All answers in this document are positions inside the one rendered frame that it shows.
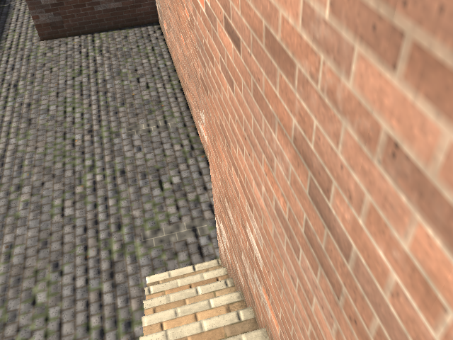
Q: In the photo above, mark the stairs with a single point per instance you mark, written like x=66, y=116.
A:
x=197, y=302

